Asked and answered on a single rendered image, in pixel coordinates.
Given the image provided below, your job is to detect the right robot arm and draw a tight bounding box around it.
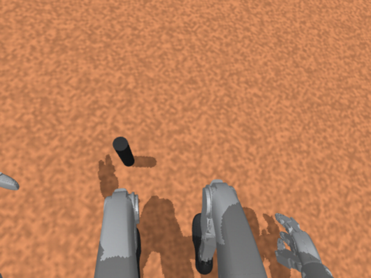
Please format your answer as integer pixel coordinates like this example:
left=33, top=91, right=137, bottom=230
left=301, top=262, right=334, bottom=278

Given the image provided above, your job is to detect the left robot hand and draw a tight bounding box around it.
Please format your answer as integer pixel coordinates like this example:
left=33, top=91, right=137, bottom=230
left=0, top=172, right=19, bottom=191

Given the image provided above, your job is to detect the right robot foot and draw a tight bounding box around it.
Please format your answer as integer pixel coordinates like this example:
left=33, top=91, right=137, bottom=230
left=192, top=213, right=213, bottom=275

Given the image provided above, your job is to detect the can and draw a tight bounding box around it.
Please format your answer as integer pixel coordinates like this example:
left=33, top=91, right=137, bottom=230
left=112, top=137, right=134, bottom=166

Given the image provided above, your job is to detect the right robot hand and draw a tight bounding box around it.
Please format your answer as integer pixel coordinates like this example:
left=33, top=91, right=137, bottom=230
left=275, top=213, right=322, bottom=272

